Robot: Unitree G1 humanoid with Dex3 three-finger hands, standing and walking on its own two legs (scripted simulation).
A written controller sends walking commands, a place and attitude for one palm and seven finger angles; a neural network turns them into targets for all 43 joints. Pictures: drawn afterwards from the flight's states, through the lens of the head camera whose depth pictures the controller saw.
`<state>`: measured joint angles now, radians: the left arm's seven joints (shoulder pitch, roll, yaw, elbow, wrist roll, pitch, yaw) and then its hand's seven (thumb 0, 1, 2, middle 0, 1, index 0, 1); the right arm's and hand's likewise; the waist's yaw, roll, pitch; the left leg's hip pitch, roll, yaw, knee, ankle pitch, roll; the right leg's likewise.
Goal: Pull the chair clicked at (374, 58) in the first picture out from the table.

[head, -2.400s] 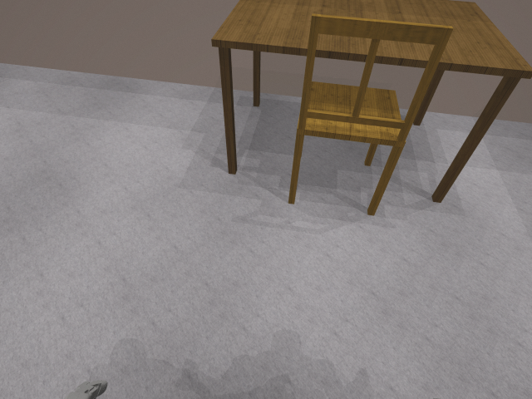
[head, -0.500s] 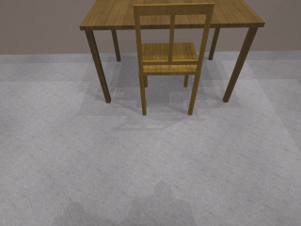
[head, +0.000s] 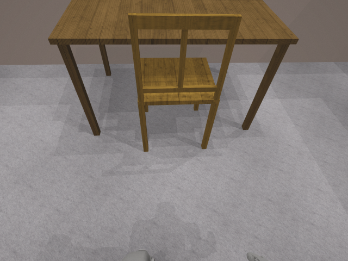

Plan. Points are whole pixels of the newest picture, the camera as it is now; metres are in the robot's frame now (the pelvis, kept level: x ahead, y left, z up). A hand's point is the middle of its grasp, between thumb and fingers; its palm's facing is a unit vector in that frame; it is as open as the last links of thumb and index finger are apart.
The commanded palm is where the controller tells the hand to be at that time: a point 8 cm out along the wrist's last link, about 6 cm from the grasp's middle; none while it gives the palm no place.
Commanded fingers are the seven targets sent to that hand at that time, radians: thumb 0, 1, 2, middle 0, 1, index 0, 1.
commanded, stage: walk to a spot facing it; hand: left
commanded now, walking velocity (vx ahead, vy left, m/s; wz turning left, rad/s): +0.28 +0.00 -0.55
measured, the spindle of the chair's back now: (182, 61) +0.91 +0.05 -0.05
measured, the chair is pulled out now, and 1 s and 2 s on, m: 0.00 0.00 0.00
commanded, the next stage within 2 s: turn to face it in 0.26 s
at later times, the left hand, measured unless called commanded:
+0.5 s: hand (142, 187) +0.34 +0.13 -0.15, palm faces -0.25 -0.94 -0.22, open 7.4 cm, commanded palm none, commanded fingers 0.00 0.90 0.90 -0.20 -0.30 -0.20 -0.30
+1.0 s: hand (108, 202) +0.29 +0.23 -0.16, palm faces +0.07 -0.98 -0.19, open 7.4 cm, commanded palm none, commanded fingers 0.00 0.90 0.90 -0.20 -0.30 -0.20 -0.30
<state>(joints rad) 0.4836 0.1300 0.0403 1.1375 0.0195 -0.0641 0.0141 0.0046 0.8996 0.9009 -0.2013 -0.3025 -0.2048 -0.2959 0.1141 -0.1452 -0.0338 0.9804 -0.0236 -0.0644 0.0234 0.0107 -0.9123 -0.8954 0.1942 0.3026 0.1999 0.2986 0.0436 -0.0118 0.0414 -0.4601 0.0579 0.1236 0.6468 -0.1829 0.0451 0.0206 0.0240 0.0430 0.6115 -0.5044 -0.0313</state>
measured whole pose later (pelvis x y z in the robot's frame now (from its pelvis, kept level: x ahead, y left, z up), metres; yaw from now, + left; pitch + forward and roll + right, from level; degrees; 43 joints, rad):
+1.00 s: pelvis +0.23 +0.02 +0.02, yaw +1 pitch +1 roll -3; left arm 0.20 0.24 0.09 0.99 0.02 0.06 0.02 0.01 0.91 0.90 -0.20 -0.30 -0.20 -0.30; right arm 0.26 -0.15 -0.03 0.98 -0.02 0.00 -0.02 0.01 -0.92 -0.90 0.19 0.30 0.20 0.30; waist -0.01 -0.06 0.04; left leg -0.25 0.02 0.09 0.53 -0.29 0.07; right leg -0.51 -0.08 -0.06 1.12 -0.39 0.06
